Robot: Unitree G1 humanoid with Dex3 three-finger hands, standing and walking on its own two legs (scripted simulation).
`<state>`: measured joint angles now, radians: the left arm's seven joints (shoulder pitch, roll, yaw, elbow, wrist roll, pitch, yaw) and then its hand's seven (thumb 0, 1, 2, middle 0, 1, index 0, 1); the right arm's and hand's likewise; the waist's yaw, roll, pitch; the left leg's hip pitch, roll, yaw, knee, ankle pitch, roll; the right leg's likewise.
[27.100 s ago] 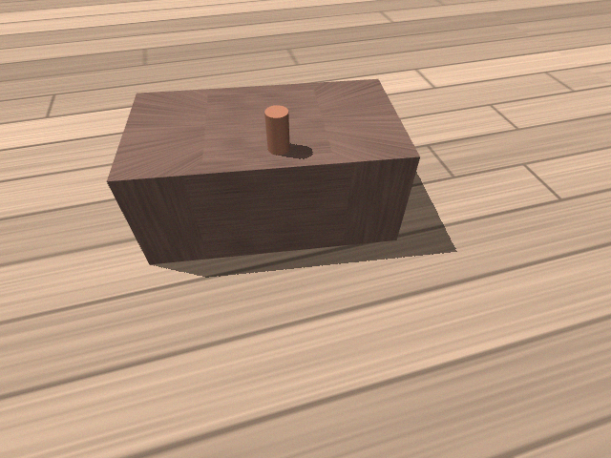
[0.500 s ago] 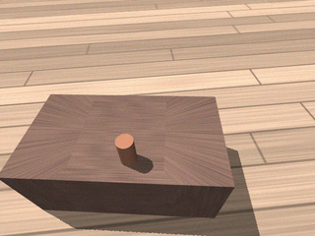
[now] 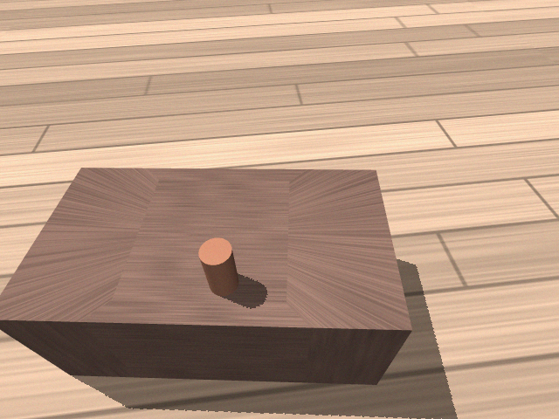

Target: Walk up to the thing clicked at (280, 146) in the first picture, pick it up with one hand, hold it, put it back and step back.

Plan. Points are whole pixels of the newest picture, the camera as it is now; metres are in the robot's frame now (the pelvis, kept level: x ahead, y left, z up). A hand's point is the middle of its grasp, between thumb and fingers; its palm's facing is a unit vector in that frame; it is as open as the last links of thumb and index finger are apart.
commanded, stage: stand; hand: left
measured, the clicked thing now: (220, 268) +0.52 +0.18 -0.26
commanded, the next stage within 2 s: step back in 0.46 s
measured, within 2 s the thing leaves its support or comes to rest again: neither
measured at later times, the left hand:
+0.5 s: hand out of the picture +0.07 +0.25 -0.16, palm faces +0.01 -0.94 -0.34, open 7.4 cm
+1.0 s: hand out of the picture +0.05 +0.31 -0.18, palm faces -0.09 -0.93 -0.36, open 7.4 cm
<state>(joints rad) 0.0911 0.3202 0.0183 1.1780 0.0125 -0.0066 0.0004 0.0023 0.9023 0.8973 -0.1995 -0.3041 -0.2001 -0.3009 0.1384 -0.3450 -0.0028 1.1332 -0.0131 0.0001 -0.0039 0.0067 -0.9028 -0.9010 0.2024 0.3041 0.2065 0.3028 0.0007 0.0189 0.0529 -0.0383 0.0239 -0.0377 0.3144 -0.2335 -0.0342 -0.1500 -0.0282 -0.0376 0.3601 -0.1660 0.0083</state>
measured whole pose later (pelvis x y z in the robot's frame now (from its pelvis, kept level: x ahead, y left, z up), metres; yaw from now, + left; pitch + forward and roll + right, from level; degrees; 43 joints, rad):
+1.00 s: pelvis -0.09 +0.06 -0.01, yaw -3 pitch +0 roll -1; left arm 0.07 0.38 0.07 0.89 0.02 0.06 0.02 0.00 0.90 0.90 -0.20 -0.30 -0.20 -0.30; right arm 0.16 -0.34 -0.05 0.93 -0.03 0.04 -0.02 0.01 -0.90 -0.90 0.21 0.30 0.21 0.30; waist -0.03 -0.03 0.20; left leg -0.26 -0.02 0.03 0.57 -0.31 0.05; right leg -0.44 0.11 0.14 1.09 -0.48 0.00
